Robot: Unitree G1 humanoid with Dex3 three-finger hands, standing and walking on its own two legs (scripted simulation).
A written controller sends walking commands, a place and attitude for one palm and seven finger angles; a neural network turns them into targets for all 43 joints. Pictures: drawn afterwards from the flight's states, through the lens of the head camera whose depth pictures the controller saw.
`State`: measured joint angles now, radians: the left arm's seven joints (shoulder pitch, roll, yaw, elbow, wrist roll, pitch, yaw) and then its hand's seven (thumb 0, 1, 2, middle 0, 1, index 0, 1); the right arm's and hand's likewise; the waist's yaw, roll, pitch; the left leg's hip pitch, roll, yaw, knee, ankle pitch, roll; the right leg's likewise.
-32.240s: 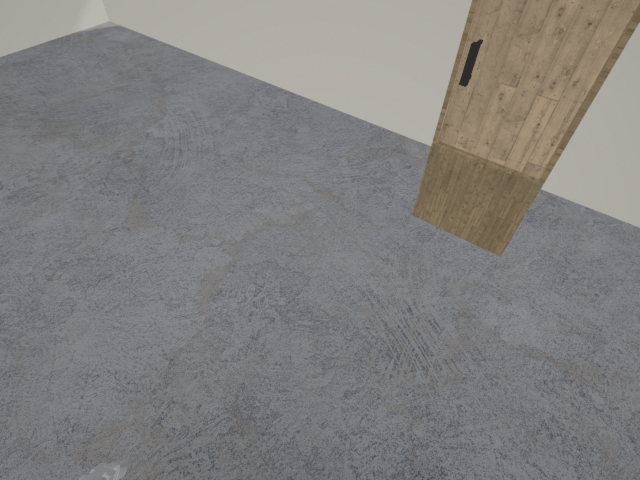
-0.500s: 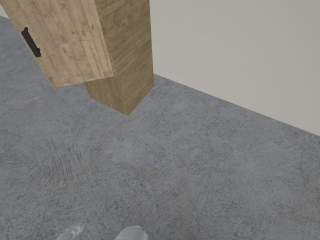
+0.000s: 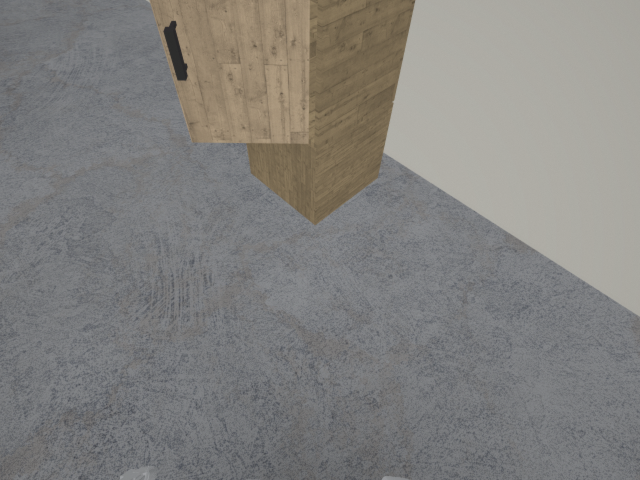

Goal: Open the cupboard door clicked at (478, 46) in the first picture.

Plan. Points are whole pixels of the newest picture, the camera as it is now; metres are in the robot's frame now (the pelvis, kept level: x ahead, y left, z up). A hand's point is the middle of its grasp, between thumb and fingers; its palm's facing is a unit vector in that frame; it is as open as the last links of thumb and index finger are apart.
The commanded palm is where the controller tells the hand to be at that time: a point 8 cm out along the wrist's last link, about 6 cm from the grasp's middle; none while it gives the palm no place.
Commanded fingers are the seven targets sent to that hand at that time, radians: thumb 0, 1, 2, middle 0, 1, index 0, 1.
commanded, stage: turn to face it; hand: left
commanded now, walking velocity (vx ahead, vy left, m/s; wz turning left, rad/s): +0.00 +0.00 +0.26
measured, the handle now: (177, 50) +1.02 +0.42 -0.04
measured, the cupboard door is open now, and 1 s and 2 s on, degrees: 46 46 46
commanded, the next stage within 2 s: take the last steps up to it in 0.06 s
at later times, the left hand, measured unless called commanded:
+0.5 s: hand out of the picture +0.03 +0.21 -0.18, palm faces +0.19 -0.96 -0.20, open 7.4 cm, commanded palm none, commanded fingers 0.00 0.90 0.90 -0.20 -0.30 -0.20 -0.30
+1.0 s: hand out of the picture +0.11 +0.21 -0.17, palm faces +0.31 -0.94 -0.16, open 7.3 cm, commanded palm none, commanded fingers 0.00 0.90 0.90 -0.20 -0.30 -0.20 -0.30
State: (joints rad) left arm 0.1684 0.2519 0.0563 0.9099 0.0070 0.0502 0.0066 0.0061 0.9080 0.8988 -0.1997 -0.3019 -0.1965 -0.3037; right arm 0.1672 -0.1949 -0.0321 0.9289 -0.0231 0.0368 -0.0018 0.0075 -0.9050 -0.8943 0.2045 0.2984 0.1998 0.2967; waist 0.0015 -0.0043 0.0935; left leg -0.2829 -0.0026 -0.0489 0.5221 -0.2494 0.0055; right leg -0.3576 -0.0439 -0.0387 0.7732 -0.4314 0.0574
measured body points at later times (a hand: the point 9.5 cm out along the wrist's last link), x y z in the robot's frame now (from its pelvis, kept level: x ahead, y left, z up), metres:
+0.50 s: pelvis +0.04 +0.01 +0.00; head +0.06 +0.03 +0.45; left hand +0.02 +0.26 -0.16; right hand +0.12 -0.23 -0.14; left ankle +0.01 +0.11 -0.74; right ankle +0.02 -0.12 -0.68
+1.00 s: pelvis +0.19 +0.05 +0.01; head +0.20 +0.07 +0.45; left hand +0.10 +0.26 -0.16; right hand +0.31 -0.18 -0.14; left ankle +0.24 +0.20 -0.71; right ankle +0.16 -0.10 -0.74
